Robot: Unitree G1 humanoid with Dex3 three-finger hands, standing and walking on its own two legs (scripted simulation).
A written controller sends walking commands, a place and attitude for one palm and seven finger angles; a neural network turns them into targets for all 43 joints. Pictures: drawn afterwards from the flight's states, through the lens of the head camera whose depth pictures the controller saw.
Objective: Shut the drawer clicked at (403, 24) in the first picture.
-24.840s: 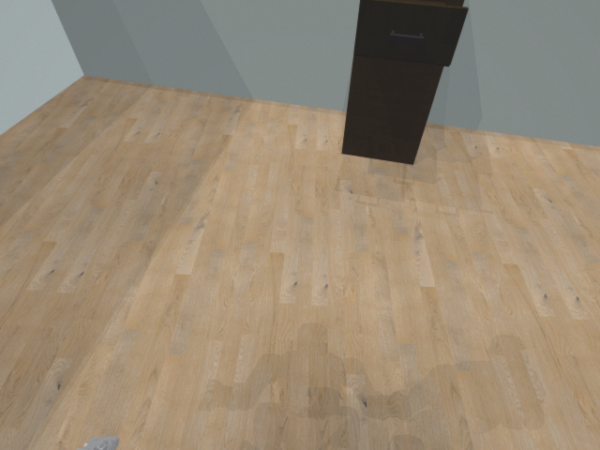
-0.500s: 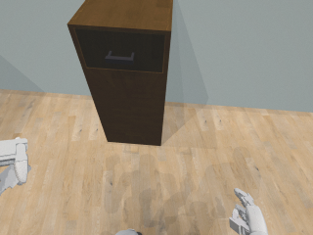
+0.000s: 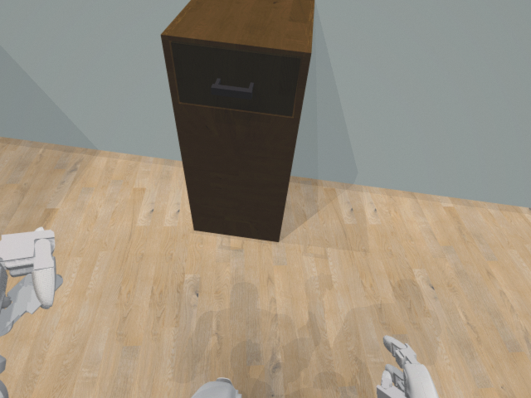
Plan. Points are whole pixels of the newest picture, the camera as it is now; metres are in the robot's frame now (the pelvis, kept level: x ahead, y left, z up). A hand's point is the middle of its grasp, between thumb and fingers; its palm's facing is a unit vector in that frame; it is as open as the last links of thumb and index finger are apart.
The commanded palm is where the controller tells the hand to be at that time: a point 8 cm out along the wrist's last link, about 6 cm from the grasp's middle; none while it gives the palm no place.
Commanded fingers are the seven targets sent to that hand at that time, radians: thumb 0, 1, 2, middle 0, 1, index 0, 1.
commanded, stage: stop stepping back and stand still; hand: left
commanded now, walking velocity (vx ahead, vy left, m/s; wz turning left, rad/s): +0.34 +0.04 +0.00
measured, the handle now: (233, 87) +0.87 +0.20 +0.01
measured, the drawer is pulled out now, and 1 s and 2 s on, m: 0.00 0.00 0.00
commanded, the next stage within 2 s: let the arm hang, fingers relaxed in 1.00 s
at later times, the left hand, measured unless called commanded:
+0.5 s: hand (11, 327) +0.13 +0.25 +0.18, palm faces +0.39 -0.84 -0.38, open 3.2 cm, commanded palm +0.06 +0.29 +0.19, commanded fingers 0.00 0.90 0.90 -1.40 -1.60 -1.40 -1.60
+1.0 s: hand out of the picture +0.11 +0.26 +0.17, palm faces +0.38 -0.80 -0.46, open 3.2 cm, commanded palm +0.05 +0.30 +0.19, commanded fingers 0.00 0.90 0.90 -1.40 -1.60 -1.40 -1.60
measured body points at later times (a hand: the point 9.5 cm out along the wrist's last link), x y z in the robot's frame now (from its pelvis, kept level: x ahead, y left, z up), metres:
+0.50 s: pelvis -0.08 +0.02 +0.00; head -0.10 +0.04 +0.45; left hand +0.10 +0.30 +0.20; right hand +0.05 -0.24 -0.07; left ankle +0.00 +0.15 -0.73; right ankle -0.06 -0.09 -0.71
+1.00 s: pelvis -0.08 +0.02 +0.01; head -0.09 +0.02 +0.46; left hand +0.08 +0.30 +0.20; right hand +0.08 -0.21 -0.08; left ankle -0.05 +0.14 -0.72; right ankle -0.05 -0.07 -0.73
